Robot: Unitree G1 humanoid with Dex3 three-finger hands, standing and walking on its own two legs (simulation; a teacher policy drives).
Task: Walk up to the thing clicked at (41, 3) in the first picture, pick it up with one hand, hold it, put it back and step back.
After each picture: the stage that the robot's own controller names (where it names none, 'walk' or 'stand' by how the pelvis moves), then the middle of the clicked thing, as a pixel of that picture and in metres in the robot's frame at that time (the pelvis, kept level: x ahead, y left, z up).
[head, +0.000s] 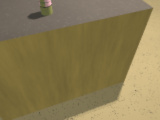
stand; (45, 3) +0.85 +0.21 +0.08
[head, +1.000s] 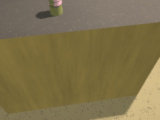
walk; (55, 2) +0.78 +0.19 +0.09
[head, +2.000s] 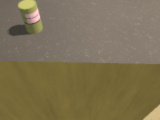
stand; (31, 17) +0.58 +0.22 +0.11
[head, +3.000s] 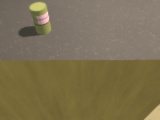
stand; (41, 19) +0.60 +0.19 +0.10
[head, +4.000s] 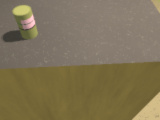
stand; (26, 23) +0.56 +0.25 +0.10
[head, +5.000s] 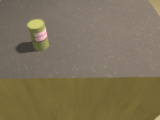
stand; (38, 35) +0.55 +0.20 +0.08
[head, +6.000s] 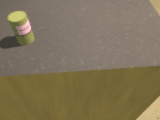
stand; (22, 28) +0.54 +0.25 +0.09
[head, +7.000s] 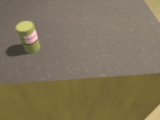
stand; (28, 37) +0.53 +0.23 +0.07
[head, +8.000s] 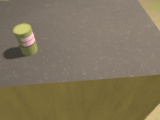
stand; (26, 40) +0.52 +0.24 +0.07
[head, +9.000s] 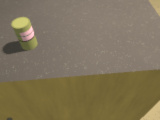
rise first; (25, 34) +0.53 +0.25 +0.08
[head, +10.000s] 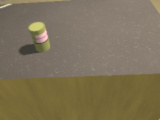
go down; (40, 37) +0.55 +0.24 +0.08
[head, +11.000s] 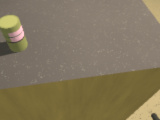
go down; (14, 34) +0.51 +0.22 +0.09
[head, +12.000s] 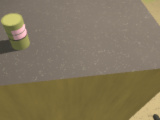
approach; (16, 32) +0.52 +0.21 +0.09
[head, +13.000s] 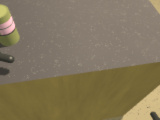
close; (3, 26) +0.51 +0.23 +0.12
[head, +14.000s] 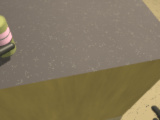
lift; out of the picture +0.47 +0.23 +0.13
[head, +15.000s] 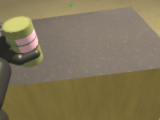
lift; (24, 43) +0.31 +0.15 +0.28
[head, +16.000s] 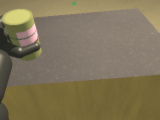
hold; (24, 36) +0.32 +0.16 +0.29
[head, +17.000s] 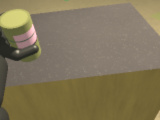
hold; (22, 37) +0.32 +0.16 +0.28
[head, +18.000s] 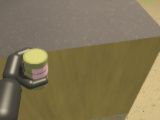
lift; (36, 70) +0.34 +0.15 +0.13
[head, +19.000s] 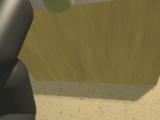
crouch; out of the picture +0.37 +0.03 +0.37
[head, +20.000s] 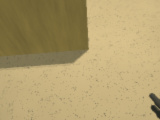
crouch; out of the picture +0.54 +0.10 +0.34
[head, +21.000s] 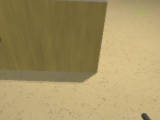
go down; out of the picture +0.32 -0.28 -0.66
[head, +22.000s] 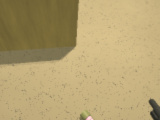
go down; (88, 118) +0.35 -0.14 -0.72
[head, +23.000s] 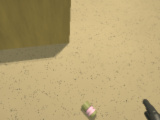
crouch; (89, 109) +0.39 -0.20 -0.71
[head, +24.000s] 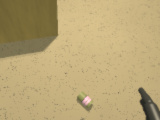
crouch; (85, 99) +0.41 -0.22 -0.69
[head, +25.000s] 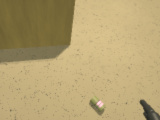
crouch; (97, 103) +0.45 -0.30 -0.69
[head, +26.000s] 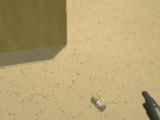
draw back; (98, 100) +0.43 -0.29 -0.71
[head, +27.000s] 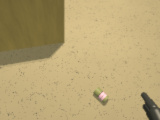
draw back; (101, 94) +0.46 -0.33 -0.71
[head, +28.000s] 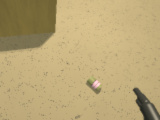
draw back; (94, 83) +0.50 -0.38 -0.68
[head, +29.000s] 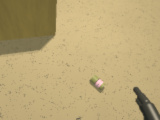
draw back; (97, 82) +0.53 -0.41 -0.67
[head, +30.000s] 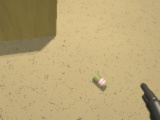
draw back; (99, 81) +0.53 -0.43 -0.68
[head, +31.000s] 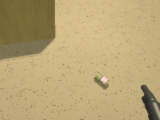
draw back; (101, 79) +0.55 -0.44 -0.68
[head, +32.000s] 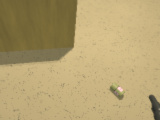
draw back; (117, 89) +0.55 -0.48 -0.69
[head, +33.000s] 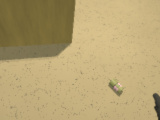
draw back; (116, 85) +0.55 -0.49 -0.70
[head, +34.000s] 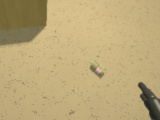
hold; (97, 68) +0.56 -0.48 -0.67
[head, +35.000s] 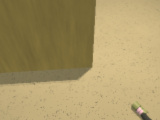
crouch; (139, 109) +0.55 -0.51 -0.73
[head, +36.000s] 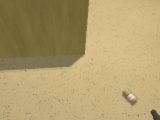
crouch; (129, 95) +0.56 -0.51 -0.73
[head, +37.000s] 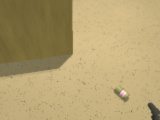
hold; (121, 91) +0.54 -0.50 -0.72
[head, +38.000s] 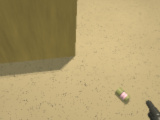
hold; (122, 94) +0.56 -0.51 -0.73
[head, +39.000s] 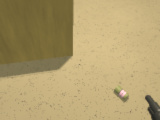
crouch; (121, 92) +0.56 -0.51 -0.73
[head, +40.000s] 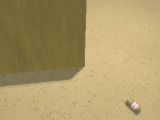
lower; (133, 104) +0.56 -0.52 -0.74
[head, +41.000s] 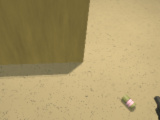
hold; (128, 101) +0.57 -0.55 -0.74
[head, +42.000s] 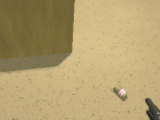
loosen; (120, 91) +0.55 -0.51 -0.73
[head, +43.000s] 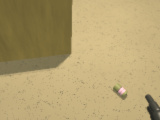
loosen; (120, 90) +0.57 -0.52 -0.73
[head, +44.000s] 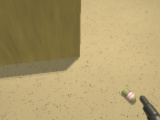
crouch; (128, 94) +0.55 -0.52 -0.74
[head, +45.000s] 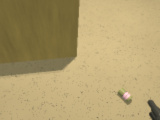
hold; (124, 94) +0.56 -0.52 -0.73
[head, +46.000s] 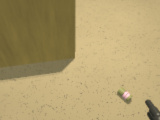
hold; (124, 94) +0.56 -0.52 -0.73
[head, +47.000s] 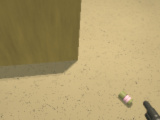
hold; (125, 97) +0.57 -0.52 -0.74
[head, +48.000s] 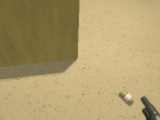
crouch; (126, 95) +0.57 -0.52 -0.74
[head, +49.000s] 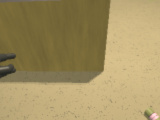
stand; (152, 115) +0.54 -0.54 -0.74
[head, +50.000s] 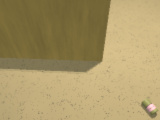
stand; (149, 106) +0.55 -0.54 -0.69
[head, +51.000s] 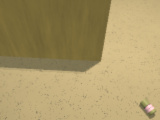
stand; (147, 107) +0.55 -0.55 -0.69
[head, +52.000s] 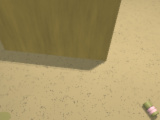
stand; (150, 108) +0.56 -0.56 -0.71
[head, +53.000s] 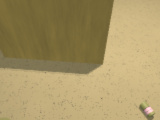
stand; (147, 109) +0.57 -0.54 -0.75
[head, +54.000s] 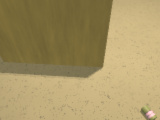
stand; (148, 113) +0.54 -0.53 -0.75
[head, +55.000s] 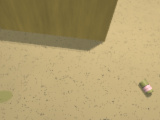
walk; (146, 87) +0.61 -0.62 -0.74
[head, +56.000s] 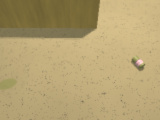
walk; (138, 62) +0.89 -0.53 -0.72
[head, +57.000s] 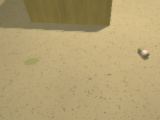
stand; (143, 52) +1.19 -0.56 -0.74
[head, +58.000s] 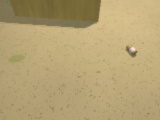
stand; (131, 49) +1.17 -0.55 -0.72
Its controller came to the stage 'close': yes
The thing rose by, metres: 0.27
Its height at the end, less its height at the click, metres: -0.82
